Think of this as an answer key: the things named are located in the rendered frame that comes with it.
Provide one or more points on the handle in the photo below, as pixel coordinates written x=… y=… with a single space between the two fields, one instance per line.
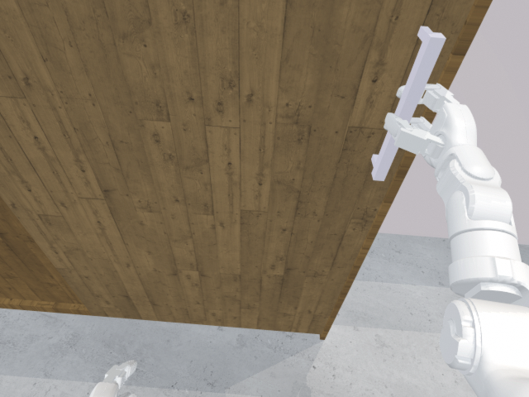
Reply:
x=432 y=43

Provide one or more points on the robot right hand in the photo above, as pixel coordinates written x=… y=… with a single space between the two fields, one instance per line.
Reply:
x=454 y=126

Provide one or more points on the robot left hand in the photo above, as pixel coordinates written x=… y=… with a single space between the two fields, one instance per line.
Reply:
x=114 y=380

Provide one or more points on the right robot forearm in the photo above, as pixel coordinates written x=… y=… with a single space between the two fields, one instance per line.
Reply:
x=486 y=262

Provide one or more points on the right robot upper arm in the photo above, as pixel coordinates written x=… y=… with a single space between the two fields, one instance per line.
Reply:
x=488 y=342

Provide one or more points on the wardrobe door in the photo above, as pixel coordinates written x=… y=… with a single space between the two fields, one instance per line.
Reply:
x=205 y=161
x=25 y=270

